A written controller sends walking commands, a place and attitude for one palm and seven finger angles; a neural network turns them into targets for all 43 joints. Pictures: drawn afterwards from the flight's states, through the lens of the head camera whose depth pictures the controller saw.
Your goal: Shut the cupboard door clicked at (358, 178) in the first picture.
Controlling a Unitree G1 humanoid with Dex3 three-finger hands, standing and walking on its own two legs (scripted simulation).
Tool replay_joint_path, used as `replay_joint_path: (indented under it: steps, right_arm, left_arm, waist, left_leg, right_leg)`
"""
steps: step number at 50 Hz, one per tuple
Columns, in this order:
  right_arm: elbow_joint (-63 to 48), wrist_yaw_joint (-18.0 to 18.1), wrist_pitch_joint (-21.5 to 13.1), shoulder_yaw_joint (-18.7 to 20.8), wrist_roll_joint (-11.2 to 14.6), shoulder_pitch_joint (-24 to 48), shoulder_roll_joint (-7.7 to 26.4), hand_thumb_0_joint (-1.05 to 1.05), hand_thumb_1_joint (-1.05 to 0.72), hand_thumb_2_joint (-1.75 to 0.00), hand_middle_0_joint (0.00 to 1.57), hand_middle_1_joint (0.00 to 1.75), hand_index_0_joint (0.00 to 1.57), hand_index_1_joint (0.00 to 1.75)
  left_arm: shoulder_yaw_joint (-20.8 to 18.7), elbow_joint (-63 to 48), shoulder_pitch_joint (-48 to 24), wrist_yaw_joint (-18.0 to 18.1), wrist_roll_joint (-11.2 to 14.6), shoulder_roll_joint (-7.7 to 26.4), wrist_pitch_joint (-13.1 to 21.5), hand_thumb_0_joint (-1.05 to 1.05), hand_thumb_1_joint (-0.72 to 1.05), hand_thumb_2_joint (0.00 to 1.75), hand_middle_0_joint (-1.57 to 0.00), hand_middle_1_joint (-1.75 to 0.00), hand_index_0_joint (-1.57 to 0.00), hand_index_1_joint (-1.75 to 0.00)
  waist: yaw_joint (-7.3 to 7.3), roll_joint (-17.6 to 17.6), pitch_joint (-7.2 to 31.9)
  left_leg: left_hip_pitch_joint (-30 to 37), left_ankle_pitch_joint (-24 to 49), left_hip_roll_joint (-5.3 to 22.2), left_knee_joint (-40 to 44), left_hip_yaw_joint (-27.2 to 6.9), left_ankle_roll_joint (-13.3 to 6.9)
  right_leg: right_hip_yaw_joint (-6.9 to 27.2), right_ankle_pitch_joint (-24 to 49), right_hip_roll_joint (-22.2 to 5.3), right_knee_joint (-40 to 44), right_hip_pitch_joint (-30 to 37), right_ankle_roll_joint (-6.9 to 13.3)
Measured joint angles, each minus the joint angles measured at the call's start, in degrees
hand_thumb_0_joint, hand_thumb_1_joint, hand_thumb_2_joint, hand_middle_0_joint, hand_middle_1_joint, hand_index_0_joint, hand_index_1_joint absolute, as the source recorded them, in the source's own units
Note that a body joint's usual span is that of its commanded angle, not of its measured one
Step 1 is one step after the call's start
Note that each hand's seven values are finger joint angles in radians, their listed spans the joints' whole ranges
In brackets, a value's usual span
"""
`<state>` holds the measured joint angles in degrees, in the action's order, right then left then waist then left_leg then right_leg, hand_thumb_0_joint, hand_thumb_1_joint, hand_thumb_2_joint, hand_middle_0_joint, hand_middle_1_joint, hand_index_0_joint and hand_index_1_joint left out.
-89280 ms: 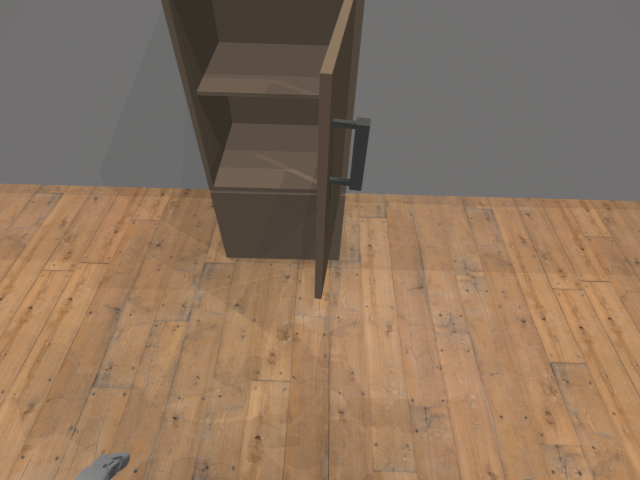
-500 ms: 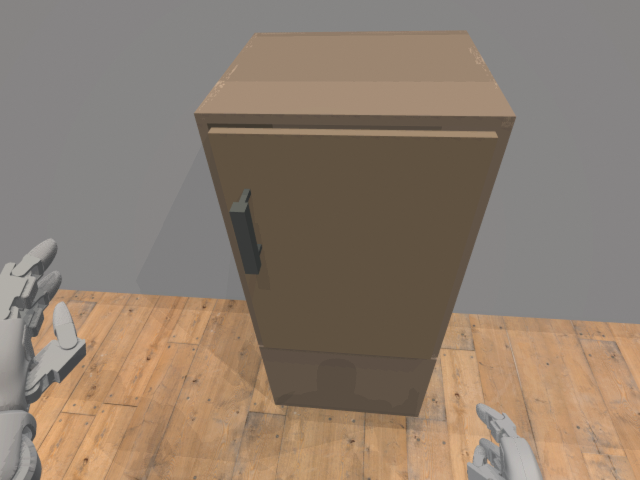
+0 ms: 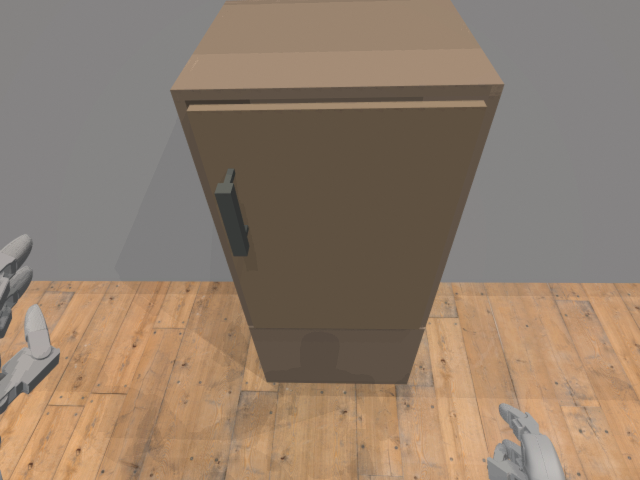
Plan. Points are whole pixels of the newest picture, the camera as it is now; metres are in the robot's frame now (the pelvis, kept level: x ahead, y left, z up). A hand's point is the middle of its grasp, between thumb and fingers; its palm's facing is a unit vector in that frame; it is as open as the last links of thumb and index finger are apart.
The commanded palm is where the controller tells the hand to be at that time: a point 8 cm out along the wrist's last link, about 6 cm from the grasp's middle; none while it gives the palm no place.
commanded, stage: step back with the hand held close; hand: left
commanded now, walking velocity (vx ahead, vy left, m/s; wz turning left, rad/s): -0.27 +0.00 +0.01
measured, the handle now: (235, 213) +0.51 +0.18 +0.04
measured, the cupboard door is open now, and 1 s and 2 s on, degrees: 0 0 0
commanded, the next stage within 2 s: stop stepping back and stand still in 0.80 s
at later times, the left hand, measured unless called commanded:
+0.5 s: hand out of the picture +0.09 +0.28 +0.16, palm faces +0.51 -0.77 -0.39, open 7.5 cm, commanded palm +0.03 +0.32 +0.18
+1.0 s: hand out of the picture -0.04 +0.32 +0.16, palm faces +0.56 -0.74 -0.37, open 7.5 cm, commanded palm -0.11 +0.33 +0.18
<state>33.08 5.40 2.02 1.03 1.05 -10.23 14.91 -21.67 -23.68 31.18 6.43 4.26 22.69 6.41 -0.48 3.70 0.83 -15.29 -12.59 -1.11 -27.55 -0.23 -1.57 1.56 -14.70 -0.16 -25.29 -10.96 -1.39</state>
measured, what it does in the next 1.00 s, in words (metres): walks backwards: right foot, then left foot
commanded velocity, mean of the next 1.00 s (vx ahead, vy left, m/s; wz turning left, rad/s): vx -0.27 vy -0.01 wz -0.05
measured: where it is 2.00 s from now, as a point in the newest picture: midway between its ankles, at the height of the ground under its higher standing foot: outside the picture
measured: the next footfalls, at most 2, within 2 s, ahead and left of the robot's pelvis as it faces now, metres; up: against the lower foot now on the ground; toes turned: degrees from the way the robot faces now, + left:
right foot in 0.68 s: -0.07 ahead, -0.12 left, +0.00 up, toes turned +11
left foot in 0.90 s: -0.11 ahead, +0.12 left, +0.00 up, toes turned +7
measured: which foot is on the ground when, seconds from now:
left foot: down 0.00-0.74, up 0.76-0.88, down 0.90-1.00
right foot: down 0.00-0.56, up 0.58-0.66, down 0.68-0.92, up 0.94-1.00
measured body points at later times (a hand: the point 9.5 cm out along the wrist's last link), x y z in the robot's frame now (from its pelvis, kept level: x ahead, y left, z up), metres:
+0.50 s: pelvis -0.10 +0.01 -0.01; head -0.10 +0.02 +0.44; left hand +0.05 +0.32 +0.18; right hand +0.07 -0.23 -0.09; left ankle +0.02 +0.10 -0.74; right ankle -0.02 -0.14 -0.74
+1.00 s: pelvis -0.22 +0.02 -0.02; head -0.21 +0.06 +0.43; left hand -0.07 +0.36 +0.18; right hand -0.01 -0.19 -0.08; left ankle -0.15 +0.11 -0.74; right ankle -0.16 -0.12 -0.71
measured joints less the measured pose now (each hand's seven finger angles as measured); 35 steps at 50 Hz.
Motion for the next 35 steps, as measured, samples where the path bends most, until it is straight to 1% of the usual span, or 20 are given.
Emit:
replay_joint_path:
  steps: [4,8,14,18,22,25,28,31,34,35]
  right_arm:
    - [-0.94,0.13,0.60,-0.33,0.16,-0.17,-0.81,0.02,-0.91,-0.90,0.20,0.30,0.20,0.30]
    - [-1.56,-0.04,0.21,-0.99,0.20,-0.45,-1.66,0.02,-0.91,-0.90,0.20,0.30,0.20,0.30]
    - [-1.84,-0.18,-1.55,-1.60,0.10,-1.47,-2.09,0.02,-0.91,-0.90,0.20,0.30,0.20,0.30]
    - [-0.99,-0.26,-2.86,-1.52,-0.30,-2.62,-2.03,0.02,-0.91,-0.90,0.20,0.30,0.20,0.30]
    - [0.54,-0.38,-4.21,-1.46,-0.85,-3.64,-1.80,0.02,-0.91,-0.90,0.20,0.30,0.20,0.30]
    - [1.55,-0.28,-5.09,-1.46,-1.13,-3.85,-1.77,0.02,-0.91,-0.90,0.20,0.30,0.20,0.30]
    - [2.04,-0.06,-5.91,-1.42,-1.23,-3.73,-2.04,0.02,-0.91,-0.90,0.20,0.30,0.20,0.30]
    - [1.78,0.05,-6.87,-1.21,-1.31,-3.82,-2.76,0.02,-0.91,-0.90,0.20,0.30,0.20,0.30]
    - [1.69,-0.44,-7.36,-1.16,-1.32,-4.24,-3.69,0.02,-0.91,-0.90,0.20,0.30,0.20,0.30]
    - [1.82,-0.71,-7.39,-1.12,-1.26,-3.85,-3.68,0.02,-0.91,-0.90,0.20,0.30,0.20,0.30]
  left_arm:
    - [-1.44,-1.45,-0.03,0.59,0.21,1.81,0.39,0.02,0.89,0.90,-0.22,-0.30,-0.21,-0.30]
    - [-2.37,-2.39,0.04,1.11,0.19,2.35,1.21,0.02,0.89,0.90,-0.21,-0.30,-0.21,-0.30]
    - [-2.44,-1.62,0.12,1.47,-1.11,0.90,3.03,0.02,0.89,0.90,-0.21,-0.30,-0.21,-0.30]
    - [-2.22,-1.25,-0.54,1.86,-2.09,-0.39,3.84,0.02,0.89,0.90,-0.21,-0.30,-0.21,-0.30]
    - [-1.68,-3.11,-1.14,2.76,-2.26,-1.37,4.65,0.02,0.89,0.90,-0.21,-0.30,-0.21,-0.30]
    - [-1.67,-5.08,-1.25,3.49,-2.11,-1.06,5.56,0.02,0.89,0.90,-0.21,-0.30,-0.21,-0.30]
    - [-2.40,-5.65,-1.80,3.84,-2.34,0.03,6.53,0.02,0.89,0.90,-0.21,-0.30,-0.21,-0.30]
    - [-3.60,-4.93,-3.50,3.56,-2.63,1.85,7.15,0.02,0.89,0.90,-0.21,-0.30,-0.21,-0.30]
    - [-5.29,-4.70,-3.98,2.97,-2.35,4.16,7.87,0.02,0.89,0.90,-0.21,-0.30,-0.21,-0.30]
    - [-5.79,-4.81,-3.77,2.79,-2.19,4.21,8.26,0.02,0.89,0.90,-0.21,-0.30,-0.21,-0.30]
  waist:
    - [0.22,-1.22,-0.33]
    - [0.40,-2.09,-0.03]
    - [0.63,-1.99,0.48]
    - [0.43,-1.80,0.34]
    - [0.08,-2.16,0.06]
    - [0.11,-2.44,-0.37]
    - [0.58,-2.26,-0.78]
    - [2.01,-1.86,-1.25]
    - [3.21,-2.73,-0.16]
    - [3.01,-2.70,-0.04]
  left_leg:
    - [-0.85,1.26,-0.36,0.22,0.38,-0.41]
    - [-2.08,2.50,-0.44,-0.01,0.55,-0.72]
    - [-5.34,3.21,-0.19,-2.73,-0.17,-1.12]
    - [-8.02,0.45,0.32,-5.94,-0.78,-1.24]
    - [-10.05,-1.45,0.62,-7.44,-1.20,-0.75]
    - [-10.71,0.30,0.84,-7.17,-1.25,-0.56]
    - [-11.13,2.02,1.34,-6.50,-1.20,-0.89]
    - [-12.12,4.15,2.02,-5.80,-1.11,-1.31]
    - [-14.85,5.16,2.53,-6.10,0.57,-1.00]
    - [-16.09,4.77,2.99,-6.70,1.24,-0.90]
  right_leg:
    - [0.35,0.94,-0.38,-0.52,-1.24,-0.44]
    - [0.49,2.04,-0.47,-1.09,-2.64,-0.73]
    - [-0.37,3.11,-0.16,-2.96,-5.20,-0.81]
    - [-1.32,3.07,0.30,-4.13,-6.61,-0.41]
    - [-2.14,3.03,0.44,-4.42,-7.80,0.01]
    - [-2.36,3.39,0.56,-4.52,-8.44,-0.05]
    - [-1.83,0.44,1.41,-5.60,-9.34,-0.03]
    - [-0.69,-2.08,3.13,-10.01,-9.68,0.21]
    - [0.19,-2.80,3.97,-10.77,-6.57,0.90]
    - [0.38,-4.33,4.09,-10.08,-6.58,1.00]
